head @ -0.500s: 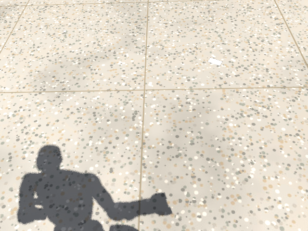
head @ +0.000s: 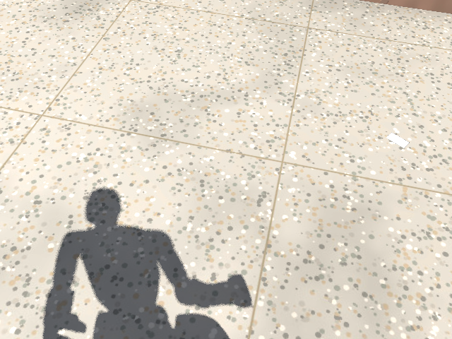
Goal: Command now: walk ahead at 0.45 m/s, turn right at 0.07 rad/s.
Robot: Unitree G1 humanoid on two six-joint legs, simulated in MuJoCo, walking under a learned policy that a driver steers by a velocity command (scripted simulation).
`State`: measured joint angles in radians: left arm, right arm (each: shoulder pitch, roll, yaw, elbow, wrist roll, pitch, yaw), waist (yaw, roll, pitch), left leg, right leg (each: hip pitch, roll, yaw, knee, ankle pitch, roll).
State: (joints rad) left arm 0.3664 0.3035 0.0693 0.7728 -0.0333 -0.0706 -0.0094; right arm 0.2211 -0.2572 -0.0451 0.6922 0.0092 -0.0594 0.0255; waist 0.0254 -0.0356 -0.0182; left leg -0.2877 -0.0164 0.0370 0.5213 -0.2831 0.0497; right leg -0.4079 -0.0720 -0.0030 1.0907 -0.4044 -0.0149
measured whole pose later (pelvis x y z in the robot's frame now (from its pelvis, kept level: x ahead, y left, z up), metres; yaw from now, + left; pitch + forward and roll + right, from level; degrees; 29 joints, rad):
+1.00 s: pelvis +0.32 +0.02 +0.00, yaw -33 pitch +2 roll -1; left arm 0.18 0.35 0.10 0.64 -0.02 0.07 0.02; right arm 0.18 -0.26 -0.05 0.65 -0.02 0.00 -0.04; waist -0.01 -0.04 0.04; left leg -0.30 0.03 0.00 0.49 -0.22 0.00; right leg -0.56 0.08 0.09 1.16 -0.42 0.08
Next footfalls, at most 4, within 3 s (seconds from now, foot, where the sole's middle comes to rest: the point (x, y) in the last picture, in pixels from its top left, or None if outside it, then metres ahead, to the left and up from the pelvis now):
0.38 right None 0.36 -0.11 -0.77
0.82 left None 0.44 0.09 -0.77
1.24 right None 0.28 -0.12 -0.77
1.72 left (292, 280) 0.69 -0.19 -0.77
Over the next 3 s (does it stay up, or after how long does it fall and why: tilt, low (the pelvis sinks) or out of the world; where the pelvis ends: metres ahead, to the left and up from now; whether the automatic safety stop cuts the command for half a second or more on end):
stays up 0.82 -0.37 0.00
